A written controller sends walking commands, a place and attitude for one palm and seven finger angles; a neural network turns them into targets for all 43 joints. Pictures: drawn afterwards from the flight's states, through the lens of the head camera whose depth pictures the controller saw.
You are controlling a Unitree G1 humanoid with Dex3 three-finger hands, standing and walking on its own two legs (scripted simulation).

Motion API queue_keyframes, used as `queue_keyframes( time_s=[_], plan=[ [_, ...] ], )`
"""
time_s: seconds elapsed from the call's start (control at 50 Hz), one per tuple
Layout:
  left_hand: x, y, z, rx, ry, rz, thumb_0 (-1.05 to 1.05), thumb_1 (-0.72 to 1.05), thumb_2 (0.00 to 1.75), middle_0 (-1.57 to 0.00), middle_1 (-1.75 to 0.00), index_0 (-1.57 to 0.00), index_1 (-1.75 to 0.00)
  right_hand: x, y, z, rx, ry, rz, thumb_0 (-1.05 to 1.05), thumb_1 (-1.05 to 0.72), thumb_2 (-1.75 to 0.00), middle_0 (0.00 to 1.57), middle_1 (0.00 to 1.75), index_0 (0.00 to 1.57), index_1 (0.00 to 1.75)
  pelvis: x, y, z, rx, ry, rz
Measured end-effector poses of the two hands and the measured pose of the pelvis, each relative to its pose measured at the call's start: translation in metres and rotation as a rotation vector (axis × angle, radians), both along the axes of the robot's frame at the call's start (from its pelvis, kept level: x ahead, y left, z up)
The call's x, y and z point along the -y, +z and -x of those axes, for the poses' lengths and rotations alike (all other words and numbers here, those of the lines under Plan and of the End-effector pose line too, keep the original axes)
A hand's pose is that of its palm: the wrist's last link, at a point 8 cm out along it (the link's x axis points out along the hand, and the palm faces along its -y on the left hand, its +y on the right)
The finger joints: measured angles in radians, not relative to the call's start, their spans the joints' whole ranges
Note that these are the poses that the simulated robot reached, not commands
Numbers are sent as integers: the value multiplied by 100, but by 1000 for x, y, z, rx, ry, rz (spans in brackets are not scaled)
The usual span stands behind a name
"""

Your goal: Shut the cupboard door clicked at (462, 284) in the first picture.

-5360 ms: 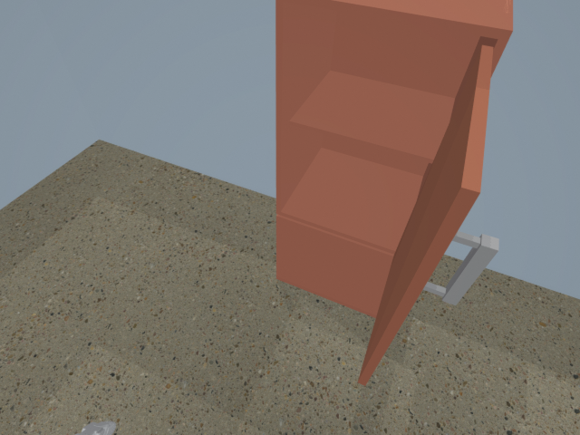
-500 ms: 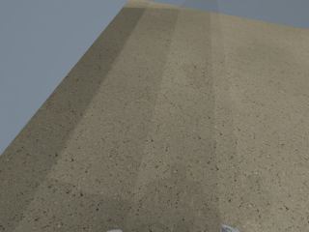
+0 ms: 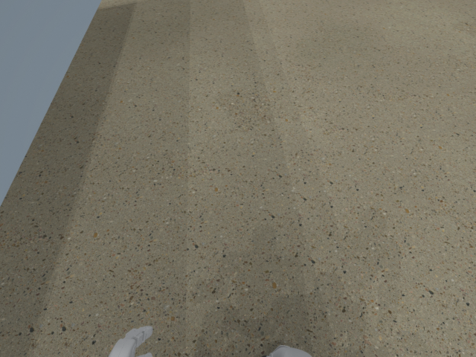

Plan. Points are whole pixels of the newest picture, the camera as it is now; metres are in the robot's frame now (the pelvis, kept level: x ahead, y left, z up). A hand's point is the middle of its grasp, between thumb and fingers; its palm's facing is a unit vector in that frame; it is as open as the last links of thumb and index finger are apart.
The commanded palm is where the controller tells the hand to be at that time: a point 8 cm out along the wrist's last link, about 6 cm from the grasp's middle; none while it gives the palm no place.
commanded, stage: walk around to get in front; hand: left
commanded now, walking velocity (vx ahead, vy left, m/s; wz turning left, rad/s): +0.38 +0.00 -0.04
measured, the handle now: out of the picture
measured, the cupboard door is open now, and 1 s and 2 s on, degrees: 90 90 90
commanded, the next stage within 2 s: walk to a spot facing it in 1.80 s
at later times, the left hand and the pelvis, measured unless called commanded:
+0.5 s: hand out of the picture +0.10 +0.17 -0.17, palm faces +0.17 -0.98 -0.12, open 7.3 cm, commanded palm none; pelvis +0.21 +0.03 +0.00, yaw +2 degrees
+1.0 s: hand (158, 190) +0.52 +0.21 -0.14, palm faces -0.07 -0.98 -0.18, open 7.4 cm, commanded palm none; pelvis +0.41 +0.04 +0.02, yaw -5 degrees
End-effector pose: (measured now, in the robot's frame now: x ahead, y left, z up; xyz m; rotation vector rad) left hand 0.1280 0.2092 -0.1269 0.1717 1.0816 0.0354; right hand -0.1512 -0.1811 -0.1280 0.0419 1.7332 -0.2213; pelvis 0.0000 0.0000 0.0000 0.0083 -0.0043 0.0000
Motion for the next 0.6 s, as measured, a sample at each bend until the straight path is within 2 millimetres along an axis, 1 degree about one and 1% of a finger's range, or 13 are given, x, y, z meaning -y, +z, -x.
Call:
queue_keyframes(
  time_s=[0.02,0.06,0.1,0.16,0.22,0.3,0.34,0.4,0.46,0.5,0.54,0.56,0.6],
  plan=[
    [5,0,-5,4,13,5,1,91,90,-20,-30,-20,-30,4,-1,-13,4,1,-4,1,-91,-90,20,30,20,30,4,1,-8,6,4,-2],
    [10,3,-6,-10,49,11,1,91,90,-20,-30,-20,-30,15,-1,-49,50,15,4,1,-91,-90,20,30,20,30,10,7,-24,15,10,-7],
    [4,12,-11,17,134,-2,-3,94,90,-20,-30,-20,-30,28,-1,-96,127,48,23,1,-91,-90,20,30,20,30,14,13,-40,16,15,-3],
    [-9,22,-15,5,149,-55,-5,96,90,-20,-30,-20,-30,45,-1,-172,270,97,54,1,-91,-90,20,30,20,30,17,20,-63,12,19,5],
    [-15,22,-8,-63,155,-76,-5,95,90,-20,-30,-20,-30,56,2,-245,410,129,86,1,-92,-90,19,30,20,30,15,22,-86,10,17,14],
    [-14,13,9,-180,184,-57,-3,94,90,-20,-30,-20,-30,65,12,-328,536,173,121,1,-94,-90,19,30,20,30,9,22,-118,11,16,27],
    [-12,7,17,-240,205,-34,-2,93,90,-20,-30,-20,-30,63,18,-365,577,207,127,1,-93,-90,19,30,20,30,5,21,-135,11,19,34],
    [-7,-2,28,-332,241,6,-1,92,90,-20,-30,-20,-30,52,23,-418,613,263,129,1,-93,-90,19,30,20,30,-4,17,-162,13,25,43],
    [-6,-9,34,-429,277,46,0,92,90,-20,-30,-20,-30,33,24,-468,633,318,127,1,-92,-90,19,30,20,30,-17,11,-191,13,29,49],
    [-9,-15,34,-494,289,68,0,91,90,-20,-30,-20,-30,17,22,-498,654,342,131,1,-92,-90,19,30,20,30,-29,5,-212,14,26,45],
    [-16,-20,26,-549,289,86,1,91,90,-20,-30,-20,-30,3,18,-519,680,346,141,1,-92,-90,19,30,20,30,-41,-2,-230,21,21,38],
    [-21,-20,18,-560,281,90,1,91,90,-20,-30,-20,-30,-2,17,-524,685,337,142,0,-92,-90,19,30,20,30,-46,-2,-238,28,14,37],
    [-34,-19,-9,-547,262,81,1,91,90,-20,-30,-20,-30,-11,17,-523,667,298,142,0,-91,-90,19,30,20,30,-53,2,-253,41,0,34]
  ],
)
